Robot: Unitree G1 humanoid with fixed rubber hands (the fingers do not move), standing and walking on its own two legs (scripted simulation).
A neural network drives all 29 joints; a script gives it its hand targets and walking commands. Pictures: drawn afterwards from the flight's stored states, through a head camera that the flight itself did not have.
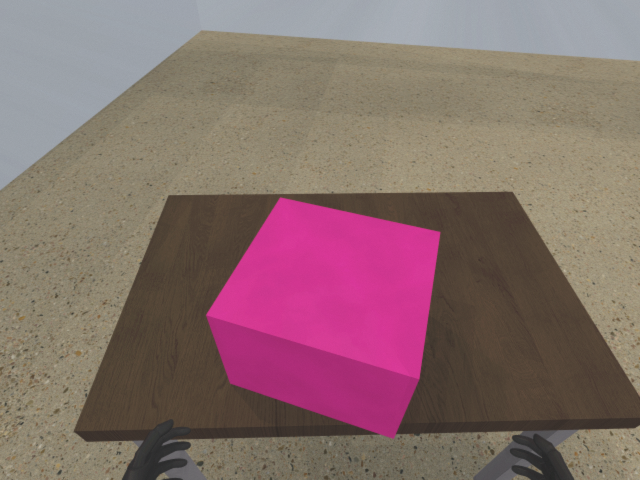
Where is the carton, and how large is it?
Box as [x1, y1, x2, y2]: [206, 197, 439, 438]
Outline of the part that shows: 280,197 206,314 230,383 393,438 419,377 439,232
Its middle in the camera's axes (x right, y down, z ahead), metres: +0.02 +0.12 +0.61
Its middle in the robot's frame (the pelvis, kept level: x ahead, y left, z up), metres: +0.40 +0.02 -0.04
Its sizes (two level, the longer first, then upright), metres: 0.269 0.250 0.197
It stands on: a table, 0.64 m high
